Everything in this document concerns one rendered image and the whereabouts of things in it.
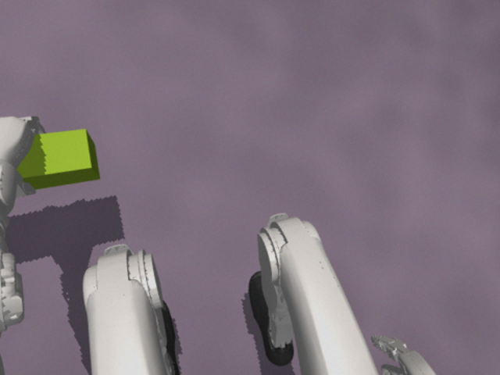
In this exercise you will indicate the left robot hand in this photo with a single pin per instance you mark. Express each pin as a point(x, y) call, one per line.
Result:
point(16, 139)

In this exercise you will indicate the right robot hand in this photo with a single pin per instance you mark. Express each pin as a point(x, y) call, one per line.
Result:
point(411, 362)

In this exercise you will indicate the carton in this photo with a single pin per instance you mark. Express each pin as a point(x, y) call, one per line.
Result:
point(60, 158)

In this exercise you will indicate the right robot foot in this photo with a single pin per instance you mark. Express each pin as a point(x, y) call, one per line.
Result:
point(277, 356)

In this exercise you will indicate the left robot arm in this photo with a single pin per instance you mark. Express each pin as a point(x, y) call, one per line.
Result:
point(11, 285)

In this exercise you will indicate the left robot foot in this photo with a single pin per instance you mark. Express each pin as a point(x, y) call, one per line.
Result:
point(170, 337)

